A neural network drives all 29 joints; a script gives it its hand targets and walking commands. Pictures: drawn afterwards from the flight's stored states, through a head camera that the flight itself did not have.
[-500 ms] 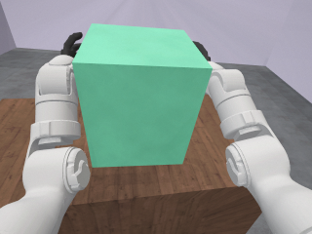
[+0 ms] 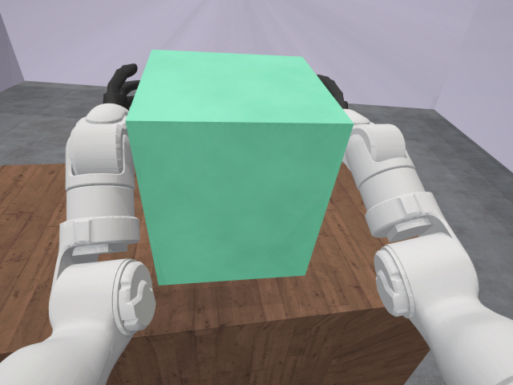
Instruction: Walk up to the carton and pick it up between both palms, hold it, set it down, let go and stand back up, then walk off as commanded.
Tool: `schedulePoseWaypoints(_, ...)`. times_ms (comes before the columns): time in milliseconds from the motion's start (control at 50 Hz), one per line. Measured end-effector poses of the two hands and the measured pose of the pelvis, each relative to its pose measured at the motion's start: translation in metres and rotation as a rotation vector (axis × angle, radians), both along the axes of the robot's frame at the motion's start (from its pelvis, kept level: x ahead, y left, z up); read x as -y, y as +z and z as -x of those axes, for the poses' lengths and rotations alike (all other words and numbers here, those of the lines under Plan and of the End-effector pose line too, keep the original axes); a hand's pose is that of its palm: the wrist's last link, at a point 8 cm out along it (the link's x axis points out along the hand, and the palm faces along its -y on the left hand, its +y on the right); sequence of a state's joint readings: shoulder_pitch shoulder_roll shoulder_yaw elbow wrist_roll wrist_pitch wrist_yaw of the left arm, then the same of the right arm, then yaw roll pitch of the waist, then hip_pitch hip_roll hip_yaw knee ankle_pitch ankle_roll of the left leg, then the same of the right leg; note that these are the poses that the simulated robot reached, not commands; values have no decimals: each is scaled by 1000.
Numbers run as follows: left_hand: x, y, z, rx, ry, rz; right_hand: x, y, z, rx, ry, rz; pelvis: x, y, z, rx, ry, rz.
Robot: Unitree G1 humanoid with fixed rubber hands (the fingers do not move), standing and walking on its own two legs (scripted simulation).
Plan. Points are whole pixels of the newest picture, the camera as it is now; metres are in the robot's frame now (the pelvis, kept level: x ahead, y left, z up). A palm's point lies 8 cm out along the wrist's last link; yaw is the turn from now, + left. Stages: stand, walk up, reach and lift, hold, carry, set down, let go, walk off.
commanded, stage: hold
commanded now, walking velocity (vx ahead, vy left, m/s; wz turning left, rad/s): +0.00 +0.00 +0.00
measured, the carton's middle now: (232, 168) +0.34 +0.01 +0.25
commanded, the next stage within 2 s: set down in 2.00 s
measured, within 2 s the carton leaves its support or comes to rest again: neither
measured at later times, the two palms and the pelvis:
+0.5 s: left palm (116, 114) +0.39 +0.16 +0.30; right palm (329, 120) +0.38 -0.14 +0.30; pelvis +0.00 +0.00 +0.00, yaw +0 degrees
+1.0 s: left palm (118, 112) +0.38 +0.16 +0.31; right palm (335, 120) +0.37 -0.14 +0.30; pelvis +0.00 +0.00 +0.00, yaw +0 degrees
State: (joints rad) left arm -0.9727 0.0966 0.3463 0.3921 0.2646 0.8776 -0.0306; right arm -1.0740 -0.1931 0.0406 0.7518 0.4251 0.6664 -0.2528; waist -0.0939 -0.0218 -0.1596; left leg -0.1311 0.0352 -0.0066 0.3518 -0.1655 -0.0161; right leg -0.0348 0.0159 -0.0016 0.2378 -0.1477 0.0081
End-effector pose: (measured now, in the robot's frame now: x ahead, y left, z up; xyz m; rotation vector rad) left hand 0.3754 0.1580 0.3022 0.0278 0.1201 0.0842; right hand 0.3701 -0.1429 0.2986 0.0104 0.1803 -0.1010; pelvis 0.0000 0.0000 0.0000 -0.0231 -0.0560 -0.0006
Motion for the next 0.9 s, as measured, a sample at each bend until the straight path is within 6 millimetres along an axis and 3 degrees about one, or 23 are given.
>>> schedulePoseWaypoints(280,-3,13,-6,-5,-12,3,-3,10,-3,-3,-3,15,4,0,3,-23,0,-1)
schedulePoseWaypoints(520,-5,-2,-12,-19,-26,-4,-4,0,-7,-19,-13,18,-2,0,-5,-16,3,1)
schedulePoseWaypoints(900,1,2,1,-4,-2,1,1,1,1,-4,-1,0,1,0,2,1,1,0)
